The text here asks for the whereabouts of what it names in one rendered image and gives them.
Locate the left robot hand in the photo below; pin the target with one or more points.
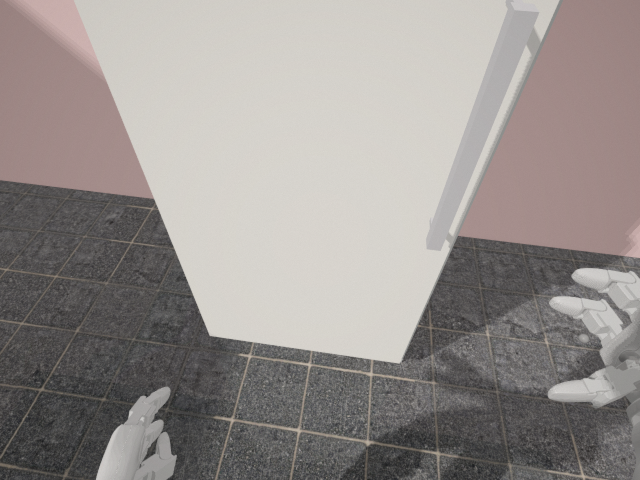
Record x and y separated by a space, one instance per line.
129 444

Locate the handle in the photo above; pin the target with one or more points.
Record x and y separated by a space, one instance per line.
512 39

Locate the fridge door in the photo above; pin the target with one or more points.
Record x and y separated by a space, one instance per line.
297 149

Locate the right robot hand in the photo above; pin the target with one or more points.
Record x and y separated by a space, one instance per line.
617 379

